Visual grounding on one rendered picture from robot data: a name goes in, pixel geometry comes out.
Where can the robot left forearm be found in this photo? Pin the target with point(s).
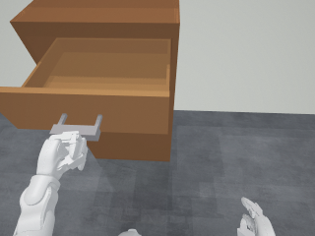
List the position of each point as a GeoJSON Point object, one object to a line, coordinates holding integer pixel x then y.
{"type": "Point", "coordinates": [38, 202]}

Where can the robot left hand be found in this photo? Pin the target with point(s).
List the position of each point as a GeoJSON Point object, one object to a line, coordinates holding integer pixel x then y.
{"type": "Point", "coordinates": [70, 146]}

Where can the drawer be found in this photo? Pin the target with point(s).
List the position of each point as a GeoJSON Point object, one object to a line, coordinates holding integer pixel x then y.
{"type": "Point", "coordinates": [126, 80]}

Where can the cabinet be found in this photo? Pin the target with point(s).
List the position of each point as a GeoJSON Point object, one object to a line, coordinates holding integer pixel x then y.
{"type": "Point", "coordinates": [42, 21]}

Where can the handle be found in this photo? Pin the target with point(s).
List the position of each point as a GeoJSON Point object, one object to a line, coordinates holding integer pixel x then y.
{"type": "Point", "coordinates": [90, 132]}

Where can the robot right hand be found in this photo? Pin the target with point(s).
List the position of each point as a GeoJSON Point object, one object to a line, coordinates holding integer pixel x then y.
{"type": "Point", "coordinates": [259, 226]}

